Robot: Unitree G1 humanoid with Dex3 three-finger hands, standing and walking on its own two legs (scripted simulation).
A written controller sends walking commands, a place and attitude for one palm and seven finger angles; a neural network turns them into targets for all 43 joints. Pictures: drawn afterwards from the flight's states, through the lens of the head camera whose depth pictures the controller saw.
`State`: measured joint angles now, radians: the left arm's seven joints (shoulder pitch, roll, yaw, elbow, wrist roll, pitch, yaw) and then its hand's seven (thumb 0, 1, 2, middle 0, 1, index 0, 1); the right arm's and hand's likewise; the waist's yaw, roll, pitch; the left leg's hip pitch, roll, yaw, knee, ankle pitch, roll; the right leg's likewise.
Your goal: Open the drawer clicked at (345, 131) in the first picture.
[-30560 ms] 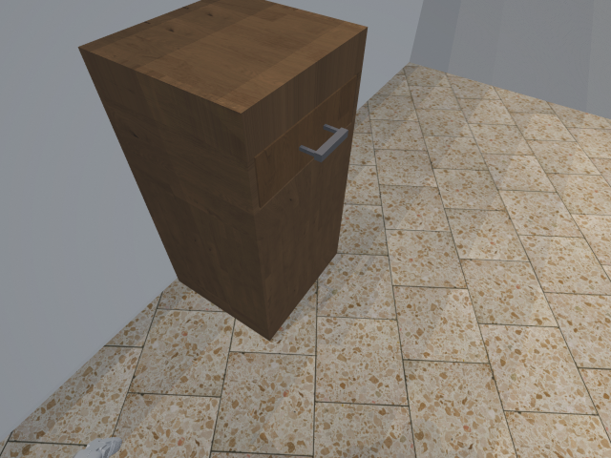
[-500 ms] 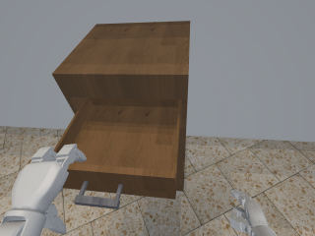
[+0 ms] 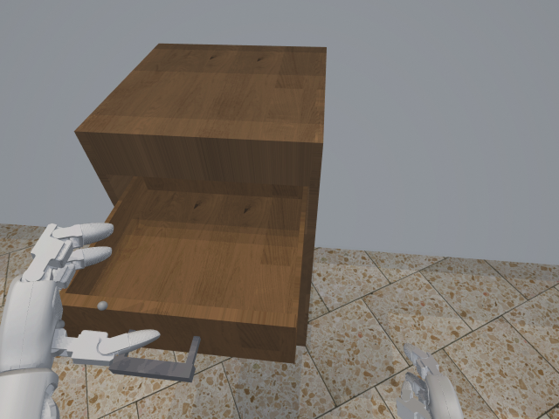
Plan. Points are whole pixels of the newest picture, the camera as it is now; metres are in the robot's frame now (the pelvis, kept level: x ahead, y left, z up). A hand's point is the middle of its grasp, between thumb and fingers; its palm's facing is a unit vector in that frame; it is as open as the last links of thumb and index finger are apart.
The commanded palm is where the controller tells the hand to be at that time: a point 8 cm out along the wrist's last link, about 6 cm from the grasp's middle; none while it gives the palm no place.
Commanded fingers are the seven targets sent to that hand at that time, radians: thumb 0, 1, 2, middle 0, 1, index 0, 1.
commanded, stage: draw the hand back to the body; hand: left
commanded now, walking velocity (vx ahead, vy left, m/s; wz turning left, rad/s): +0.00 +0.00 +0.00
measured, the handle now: (157, 354) +0.22 +0.22 -0.05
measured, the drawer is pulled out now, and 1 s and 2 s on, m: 0.29 0.29 0.29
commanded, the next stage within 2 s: step back with the hand held close in 0.66 s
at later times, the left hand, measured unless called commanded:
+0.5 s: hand (83, 315) +0.18 +0.23 +0.16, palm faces +0.39 -0.82 -0.43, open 8.3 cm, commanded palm +0.12 +0.27 +0.17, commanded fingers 0.00 0.90 0.90 -0.20 -0.30 -0.20 -0.30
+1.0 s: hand (79, 326) +0.17 +0.23 +0.15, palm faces +0.30 -0.82 -0.49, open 7.4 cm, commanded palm +0.10 +0.28 +0.17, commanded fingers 0.00 0.90 0.90 -0.20 -0.30 -0.20 -0.30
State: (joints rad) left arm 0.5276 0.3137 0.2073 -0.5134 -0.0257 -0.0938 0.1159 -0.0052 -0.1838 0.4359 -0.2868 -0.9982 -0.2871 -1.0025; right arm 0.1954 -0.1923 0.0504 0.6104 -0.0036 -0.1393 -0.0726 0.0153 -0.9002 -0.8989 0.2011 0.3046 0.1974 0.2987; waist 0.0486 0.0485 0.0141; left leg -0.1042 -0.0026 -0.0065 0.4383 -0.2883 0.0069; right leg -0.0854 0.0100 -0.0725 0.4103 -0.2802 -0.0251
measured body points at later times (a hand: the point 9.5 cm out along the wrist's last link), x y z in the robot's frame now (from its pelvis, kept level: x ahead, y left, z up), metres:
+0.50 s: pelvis +0.00 -0.01 +0.00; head -0.01 -0.04 +0.45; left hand +0.15 +0.27 +0.18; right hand +0.20 -0.22 -0.08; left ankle -0.03 +0.11 -0.74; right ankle -0.03 -0.10 -0.74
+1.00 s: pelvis -0.02 +0.00 +0.00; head +0.01 -0.02 +0.45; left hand +0.15 +0.27 +0.18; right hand +0.17 -0.24 -0.09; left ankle -0.03 +0.11 -0.74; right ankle -0.03 -0.10 -0.74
